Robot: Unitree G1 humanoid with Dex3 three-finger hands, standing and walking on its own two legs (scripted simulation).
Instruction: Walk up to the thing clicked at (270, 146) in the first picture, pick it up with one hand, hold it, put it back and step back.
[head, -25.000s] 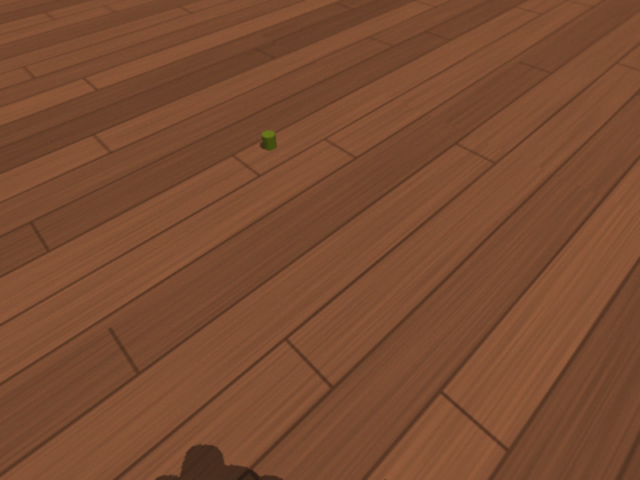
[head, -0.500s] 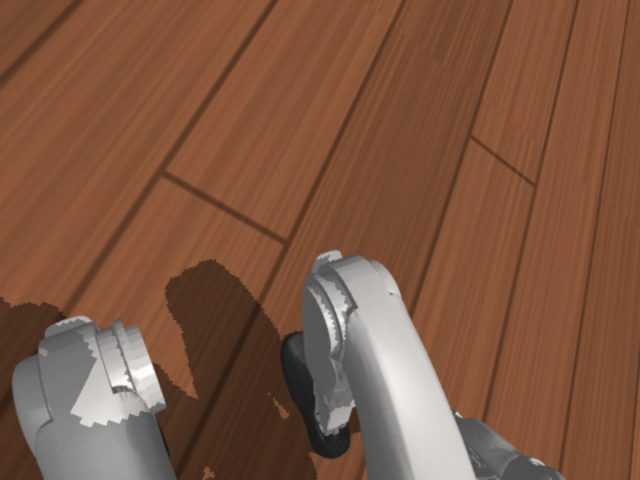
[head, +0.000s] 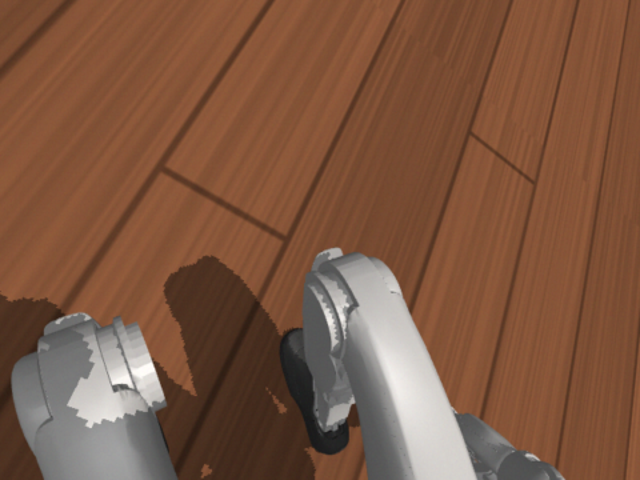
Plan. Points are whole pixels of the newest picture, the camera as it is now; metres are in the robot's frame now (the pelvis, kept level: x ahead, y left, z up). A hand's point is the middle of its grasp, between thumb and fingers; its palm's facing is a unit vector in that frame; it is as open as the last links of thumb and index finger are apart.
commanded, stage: close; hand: left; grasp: from above
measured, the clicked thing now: out of the picture +0.40 +0.36 -0.25
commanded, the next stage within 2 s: settle in 0.72 s
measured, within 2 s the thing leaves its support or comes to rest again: leaves its support in 1.08 s
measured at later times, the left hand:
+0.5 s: hand out of the picture +0.40 +0.36 -0.23, palm faces -0.43 -0.18 -0.89, open 9.8 cm
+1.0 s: hand out of the picture +0.40 +0.36 -0.23, palm faces -0.42 -0.17 -0.89, open 9.5 cm
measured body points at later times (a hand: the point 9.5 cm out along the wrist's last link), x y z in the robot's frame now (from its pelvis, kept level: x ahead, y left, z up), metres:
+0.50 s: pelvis +0.00 +0.00 +0.00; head +0.25 +0.13 +0.35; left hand +0.42 +0.37 -0.18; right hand +0.08 -0.26 -0.07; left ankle +0.07 +0.13 -0.26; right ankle +0.11 -0.13 -0.26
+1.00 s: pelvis +0.00 +0.00 +0.00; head +0.24 +0.13 +0.35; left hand +0.42 +0.37 -0.18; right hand +0.08 -0.25 -0.07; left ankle +0.07 +0.13 -0.26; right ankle +0.11 -0.13 -0.26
